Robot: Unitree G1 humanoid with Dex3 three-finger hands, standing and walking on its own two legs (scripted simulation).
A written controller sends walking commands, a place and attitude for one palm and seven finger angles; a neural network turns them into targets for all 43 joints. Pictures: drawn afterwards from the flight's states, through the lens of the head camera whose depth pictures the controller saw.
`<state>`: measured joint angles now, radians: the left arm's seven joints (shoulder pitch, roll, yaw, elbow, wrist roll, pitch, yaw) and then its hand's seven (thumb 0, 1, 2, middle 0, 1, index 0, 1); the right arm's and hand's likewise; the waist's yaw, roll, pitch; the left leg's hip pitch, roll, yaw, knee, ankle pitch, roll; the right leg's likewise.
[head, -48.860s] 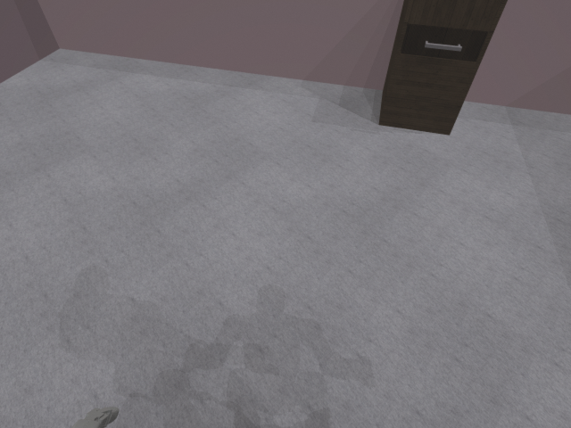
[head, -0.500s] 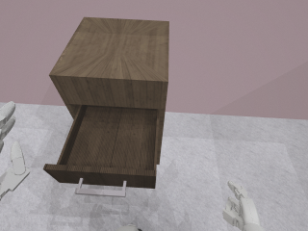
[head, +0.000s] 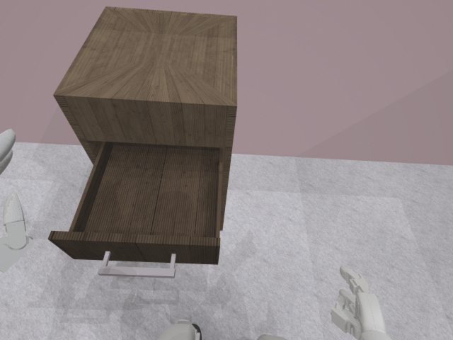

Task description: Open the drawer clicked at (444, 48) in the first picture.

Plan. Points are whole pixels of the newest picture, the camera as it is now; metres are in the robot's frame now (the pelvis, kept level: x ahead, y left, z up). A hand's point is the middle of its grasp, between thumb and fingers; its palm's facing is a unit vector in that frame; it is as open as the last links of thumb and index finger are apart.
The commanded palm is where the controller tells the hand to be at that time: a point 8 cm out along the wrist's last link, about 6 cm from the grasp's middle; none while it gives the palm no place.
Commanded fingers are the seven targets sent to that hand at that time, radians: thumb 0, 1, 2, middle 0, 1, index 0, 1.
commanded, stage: step back with the hand held close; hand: left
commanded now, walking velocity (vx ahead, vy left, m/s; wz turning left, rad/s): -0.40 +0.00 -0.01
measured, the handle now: (138, 264) +0.30 +0.22 -0.23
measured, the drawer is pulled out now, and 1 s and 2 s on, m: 0.29 0.29 0.29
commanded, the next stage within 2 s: stop stepping back and stand still in 0.56 s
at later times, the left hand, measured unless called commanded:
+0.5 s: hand (71, 281) +0.17 +0.18 +0.16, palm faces +0.20 -0.84 -0.50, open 7.4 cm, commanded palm +0.09 +0.23 +0.19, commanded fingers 0.00 0.90 0.90 -0.20 -0.30 -0.20 -0.30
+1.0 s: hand out of the picture +0.03 +0.11 +0.16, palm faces +0.27 -0.81 -0.51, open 7.4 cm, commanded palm -0.03 +0.16 +0.19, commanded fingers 0.00 0.90 0.90 -0.20 -0.30 -0.20 -0.30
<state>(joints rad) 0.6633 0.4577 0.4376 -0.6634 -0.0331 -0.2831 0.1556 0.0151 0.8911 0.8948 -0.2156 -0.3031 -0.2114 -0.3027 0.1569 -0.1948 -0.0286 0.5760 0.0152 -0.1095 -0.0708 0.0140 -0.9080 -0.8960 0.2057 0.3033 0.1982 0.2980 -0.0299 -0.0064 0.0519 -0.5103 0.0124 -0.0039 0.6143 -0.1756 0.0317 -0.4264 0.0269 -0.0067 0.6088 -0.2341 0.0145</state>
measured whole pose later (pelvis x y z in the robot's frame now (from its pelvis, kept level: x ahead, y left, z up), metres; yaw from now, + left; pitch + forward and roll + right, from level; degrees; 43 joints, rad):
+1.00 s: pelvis -0.17 -0.11 +0.02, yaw -1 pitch +3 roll +3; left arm 0.70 0.36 0.33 -0.52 -0.03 -0.21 0.16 0.02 0.89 0.89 -0.22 -0.30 -0.21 -0.30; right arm 0.24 -0.26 -0.06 0.63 0.02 -0.09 -0.06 0.01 -0.91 -0.90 0.20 0.30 0.20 0.30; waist -0.06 -0.02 0.00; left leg -0.29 -0.01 0.04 0.74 -0.43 0.02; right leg -0.29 -0.05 -0.07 0.44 -0.20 -0.04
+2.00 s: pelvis -0.19 -0.09 +0.01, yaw +1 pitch +0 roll -1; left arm 0.28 0.19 0.04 0.86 0.02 0.04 0.03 -0.03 1.00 0.89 -0.21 -0.30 -0.20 -0.30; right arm 0.28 -0.17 0.01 0.94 -0.02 0.01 -0.02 0.01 -0.91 -0.90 0.20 0.30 0.20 0.30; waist 0.00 -0.05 0.09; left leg -0.24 0.01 0.04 0.52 -0.28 0.02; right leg -0.23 0.00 -0.09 0.48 -0.24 -0.03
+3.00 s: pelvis -0.19 -0.09 +0.02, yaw -1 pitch -1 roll +0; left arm 0.30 0.10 0.01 1.14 0.01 0.00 0.05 0.00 0.91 0.90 -0.20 -0.30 -0.20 -0.30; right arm 0.33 -0.10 0.00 1.13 0.00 0.00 -0.04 0.00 -0.91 -0.90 0.20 0.30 0.19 0.30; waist -0.01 0.02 0.07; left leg -0.15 0.01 0.07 0.41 -0.25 0.02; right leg -0.17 0.01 -0.05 0.41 -0.21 -0.02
